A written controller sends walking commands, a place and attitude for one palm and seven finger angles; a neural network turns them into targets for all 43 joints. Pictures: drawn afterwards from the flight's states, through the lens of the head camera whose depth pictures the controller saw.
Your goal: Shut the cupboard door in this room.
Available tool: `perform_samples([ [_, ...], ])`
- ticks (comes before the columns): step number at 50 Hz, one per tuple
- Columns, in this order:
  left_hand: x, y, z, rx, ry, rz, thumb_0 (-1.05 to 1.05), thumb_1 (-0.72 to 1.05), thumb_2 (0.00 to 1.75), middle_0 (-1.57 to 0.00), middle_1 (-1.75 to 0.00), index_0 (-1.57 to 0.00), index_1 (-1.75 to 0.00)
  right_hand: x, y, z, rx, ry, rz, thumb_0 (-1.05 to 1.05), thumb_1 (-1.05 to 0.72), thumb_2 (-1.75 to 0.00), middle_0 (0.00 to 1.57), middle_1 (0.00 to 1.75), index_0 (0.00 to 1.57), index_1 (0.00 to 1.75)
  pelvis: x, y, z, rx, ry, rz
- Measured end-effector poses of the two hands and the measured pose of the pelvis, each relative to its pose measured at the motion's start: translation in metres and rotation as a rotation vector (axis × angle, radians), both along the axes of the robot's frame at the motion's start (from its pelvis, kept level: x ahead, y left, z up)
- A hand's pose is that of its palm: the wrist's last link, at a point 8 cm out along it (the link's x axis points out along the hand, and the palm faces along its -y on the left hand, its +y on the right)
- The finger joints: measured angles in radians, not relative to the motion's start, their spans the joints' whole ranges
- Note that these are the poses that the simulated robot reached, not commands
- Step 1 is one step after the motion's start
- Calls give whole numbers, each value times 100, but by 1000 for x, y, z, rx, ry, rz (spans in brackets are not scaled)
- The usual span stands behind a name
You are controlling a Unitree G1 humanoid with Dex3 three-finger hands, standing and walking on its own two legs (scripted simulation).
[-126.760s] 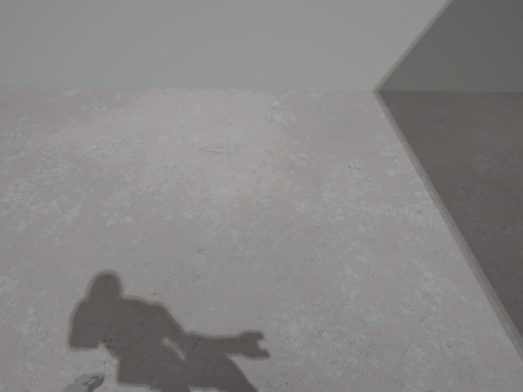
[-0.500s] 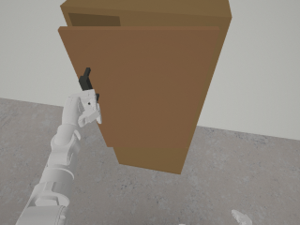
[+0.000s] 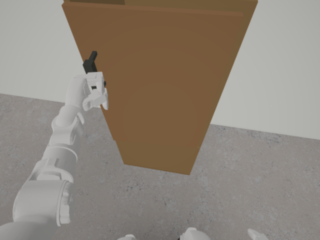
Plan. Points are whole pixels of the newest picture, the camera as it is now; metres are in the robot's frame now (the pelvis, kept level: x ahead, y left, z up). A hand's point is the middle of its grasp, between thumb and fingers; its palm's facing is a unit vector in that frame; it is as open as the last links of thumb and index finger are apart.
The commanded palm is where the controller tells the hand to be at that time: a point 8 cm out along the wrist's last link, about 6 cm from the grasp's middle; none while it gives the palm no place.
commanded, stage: push the door shut along its arc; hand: left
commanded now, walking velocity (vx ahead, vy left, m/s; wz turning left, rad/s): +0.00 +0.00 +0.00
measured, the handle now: (97, 75) +0.52 +0.17 +0.10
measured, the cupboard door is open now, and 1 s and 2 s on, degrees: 4 0 0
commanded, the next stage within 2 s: pull the fist back off the door in 0.52 s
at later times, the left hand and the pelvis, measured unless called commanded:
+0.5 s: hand (104, 88) +0.47 +0.14 +0.10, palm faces -0.23 -0.97 -0.03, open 3.3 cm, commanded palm +0.50 +0.17 +0.10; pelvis -0.01 +0.01 -0.01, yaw +1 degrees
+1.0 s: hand (111, 88) +0.48 +0.12 +0.10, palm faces +0.00 -1.00 -0.06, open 3.2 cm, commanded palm +0.45 +0.16 +0.10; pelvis -0.02 +0.00 -0.02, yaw +1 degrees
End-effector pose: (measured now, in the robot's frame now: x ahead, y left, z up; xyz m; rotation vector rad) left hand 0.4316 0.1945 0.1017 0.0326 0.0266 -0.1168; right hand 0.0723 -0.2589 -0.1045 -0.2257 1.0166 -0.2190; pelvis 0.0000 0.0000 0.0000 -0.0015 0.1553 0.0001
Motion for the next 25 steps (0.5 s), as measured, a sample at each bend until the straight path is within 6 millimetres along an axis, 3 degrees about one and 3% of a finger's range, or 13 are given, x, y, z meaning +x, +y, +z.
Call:
perform_samples([
  [10, 27, -1, 0, -5, 6, -59, 1, 90, 90, -130, -150, -133, -150, -39, -3, -6, -24, 107, -42, 0, -90, -90, 20, 30, 20, 30, -1, 5, -5, -7, 46, 1],
  [14, 29, 1, 0, -5, -2, -93, 1, 90, 90, -133, -150, -136, -150, -51, -3, -7, -33, 145, -44, 0, -90, -90, 20, 30, 20, 30, -2, 7, -7, -12, 59, 6],
  [25, 31, 3, 0, -4, 9, -118, 1, 90, 90, -137, -150, -142, -150, -60, -1, -8, -53, 149, -24, 0, -90, -90, 20, 30, 20, 30, -14, 9, -14, -23, 80, 27],
])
